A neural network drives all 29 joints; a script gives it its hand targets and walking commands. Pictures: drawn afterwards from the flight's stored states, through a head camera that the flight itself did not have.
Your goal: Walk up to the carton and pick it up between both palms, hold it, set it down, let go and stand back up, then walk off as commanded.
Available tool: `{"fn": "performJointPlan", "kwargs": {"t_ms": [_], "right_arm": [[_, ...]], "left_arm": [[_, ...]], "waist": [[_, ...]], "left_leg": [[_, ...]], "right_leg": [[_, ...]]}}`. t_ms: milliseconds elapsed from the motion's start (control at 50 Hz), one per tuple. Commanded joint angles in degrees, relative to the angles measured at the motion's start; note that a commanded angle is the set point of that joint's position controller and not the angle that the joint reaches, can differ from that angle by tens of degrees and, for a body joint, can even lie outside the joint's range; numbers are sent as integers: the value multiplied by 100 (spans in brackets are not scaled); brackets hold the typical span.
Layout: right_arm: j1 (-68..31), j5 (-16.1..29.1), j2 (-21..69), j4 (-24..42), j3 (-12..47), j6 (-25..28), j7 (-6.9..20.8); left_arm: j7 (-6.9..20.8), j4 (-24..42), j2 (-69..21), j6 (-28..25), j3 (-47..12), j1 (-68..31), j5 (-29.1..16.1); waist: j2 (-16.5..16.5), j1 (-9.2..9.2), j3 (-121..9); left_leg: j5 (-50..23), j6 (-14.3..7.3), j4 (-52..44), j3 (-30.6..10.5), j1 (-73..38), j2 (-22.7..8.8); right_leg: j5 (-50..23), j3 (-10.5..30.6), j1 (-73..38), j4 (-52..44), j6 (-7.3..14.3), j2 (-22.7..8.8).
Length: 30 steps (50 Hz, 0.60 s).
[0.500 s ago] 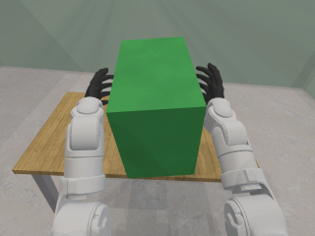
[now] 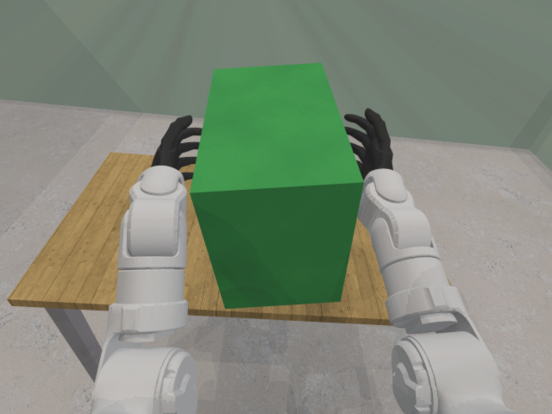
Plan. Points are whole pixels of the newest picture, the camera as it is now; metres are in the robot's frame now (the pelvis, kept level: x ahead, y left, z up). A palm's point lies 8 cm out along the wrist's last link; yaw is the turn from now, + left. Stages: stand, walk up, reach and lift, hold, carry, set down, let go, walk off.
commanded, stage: hold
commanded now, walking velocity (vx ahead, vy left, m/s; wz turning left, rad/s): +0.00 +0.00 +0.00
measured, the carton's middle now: (275, 181) +0.46 +0.01 +0.14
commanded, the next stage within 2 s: set down in 0.56 s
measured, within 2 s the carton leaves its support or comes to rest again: neither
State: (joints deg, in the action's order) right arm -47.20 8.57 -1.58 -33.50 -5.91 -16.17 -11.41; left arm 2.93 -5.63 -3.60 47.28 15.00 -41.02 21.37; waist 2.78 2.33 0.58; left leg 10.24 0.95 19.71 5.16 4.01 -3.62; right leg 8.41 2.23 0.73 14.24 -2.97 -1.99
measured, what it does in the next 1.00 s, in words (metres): stands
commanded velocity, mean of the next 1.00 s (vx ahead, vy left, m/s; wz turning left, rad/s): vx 0.00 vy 0.00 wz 0.00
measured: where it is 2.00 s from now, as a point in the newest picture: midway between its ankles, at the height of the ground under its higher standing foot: outside the picture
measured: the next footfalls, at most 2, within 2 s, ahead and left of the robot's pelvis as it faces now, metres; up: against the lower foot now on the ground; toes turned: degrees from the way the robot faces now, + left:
none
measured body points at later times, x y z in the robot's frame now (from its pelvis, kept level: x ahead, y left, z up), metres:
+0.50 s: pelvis -0.03 +0.00 +0.00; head -0.08 +0.02 +0.45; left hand +0.35 +0.15 +0.23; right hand +0.37 -0.13 +0.24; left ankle +0.01 +0.12 -0.75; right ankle +0.00 -0.16 -0.75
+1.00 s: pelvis +0.00 +0.00 +0.00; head -0.04 +0.03 +0.45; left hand +0.39 +0.15 +0.24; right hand +0.40 -0.12 +0.26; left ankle +0.01 +0.12 -0.75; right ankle +0.00 -0.16 -0.75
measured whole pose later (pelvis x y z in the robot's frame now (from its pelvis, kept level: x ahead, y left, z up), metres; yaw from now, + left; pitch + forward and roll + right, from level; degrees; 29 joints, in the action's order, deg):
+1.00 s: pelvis +0.00 +0.00 +0.00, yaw +0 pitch -6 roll -1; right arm -47.9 8.5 -0.7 -33.9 -7.7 -6.5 -11.8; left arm 6.6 -8.9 -3.6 37.5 18.3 -43.4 22.3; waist 3.3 2.4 1.0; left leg 10.3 0.9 19.6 5.1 2.7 -3.5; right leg 8.5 2.2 -0.6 14.2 -3.1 -2.0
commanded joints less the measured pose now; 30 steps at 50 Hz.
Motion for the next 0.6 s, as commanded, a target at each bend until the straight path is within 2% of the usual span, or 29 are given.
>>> {"fn": "performJointPlan", "kwargs": {"t_ms": [0, 60, 120, 240, 300, 360, 400, 460, 520, 540, 560, 580], "right_arm": [[-2270, 1011, 2422, 2293, 2474, -172, 362], [-2192, 951, 2419, 2544, 2472, -347, 268], [-2346, 879, 2444, 2521, 2443, -418, 304], [-2797, 475, 2539, 1513, 1948, -396, 517], [-2968, 221, 2612, 1074, 1627, -312, 645], [-3145, -63, 2580, 656, 1227, -205, 802], [-3191, -235, 2560, 325, 1036, -137, 900], [-3249, -262, 2547, 46, 934, -16, 1000], [-3257, -200, 2575, -57, 991, 70, 1022], [-3203, -173, 2578, -43, 1008, 79, 1010], [-2959, -45, 2259, -268, 960, 49, 983], [-3026, 15, 2331, -179, 1018, 66, 956]], "left_arm": [[1041, 1604, -2675, -125, -2420, -1977, -772], [1177, 1761, -2620, -81, -2466, -2100, -805], [1185, 1689, -2732, -104, -2504, -2305, -851], [1208, 604, -2742, -232, -2077, -2899, -693], [1236, 236, -2709, -305, -1864, -3190, -622], [1236, -120, -2757, -409, -1740, -3549, -608], [1236, -449, -2708, -446, -1564, -3558, -482], [1163, -662, -2695, -512, -1433, -3593, -462], [1078, -727, -2643, -539, -1359, -3454, -379], [1077, -713, -2620, -526, -1358, -3354, -371], [974, -683, -2507, -464, -1569, -3154, -379], [957, -616, -2483, -457, -1552, -3095, -407]], "waist": [[-371, 947, -2135], [-321, 998, -1977], [-375, 941, -1937], [-215, 738, -1368], [-197, 690, -1097], [-234, 732, -814], [-282, 687, -647], [-286, 602, -664], [-244, 507, -741], [-217, 501, -787], [-398, 663, -690], [-324, 612, -749]], "left_leg": [[-3360, 345, 207, -324, -1548, 475], [-2911, 314, 84, -312, -1297, 509], [-2613, 318, -25, -307, -1220, 467], [-1207, 160, -463, -188, -843, 421], [-277, 90, -734, -125, -483, 411], [856, 48, -1086, -136, 34, 301], [1311, 2, -1290, -94, 275, 281], [1375, -15, -1328, -99, 310, 245], [967, -13, -1179, -110, 86, 286], [786, -9, -1118, -104, -10, 304], [234, 89, -983, -140, -577, 490], [72, 63, -902, -131, -623, 523]], "right_leg": [[-2844, -695, -1539, 295, 72, 672], [-2735, -664, -1663, 292, 59, 627], [-2091, -664, -1492, 226, 121, 637], [-710, -636, -1025, -29, 211, 540], [-26, -648, -875, -109, 272, 490], [709, -661, -690, -109, 346, 457], [980, -684, -725, -97, 359, 448], [1001, -675, -624, -107, 366, 447], [702, -683, -581, -98, 324, 446], [576, -685, -602, -103, 305, 454], [781, -819, -279, -187, 169, 590], [682, -796, -284, -217, 145, 585]]}}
